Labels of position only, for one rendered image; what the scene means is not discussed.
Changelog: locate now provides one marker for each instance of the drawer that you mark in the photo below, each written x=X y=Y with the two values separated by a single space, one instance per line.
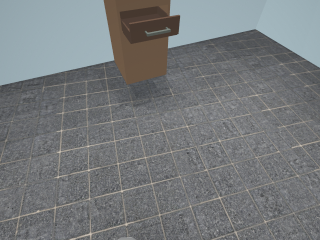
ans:
x=135 y=22

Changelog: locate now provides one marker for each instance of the cabinet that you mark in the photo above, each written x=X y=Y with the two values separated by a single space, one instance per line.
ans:
x=138 y=61

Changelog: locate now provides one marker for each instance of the handle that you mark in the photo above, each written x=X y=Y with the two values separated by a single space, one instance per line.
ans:
x=167 y=30

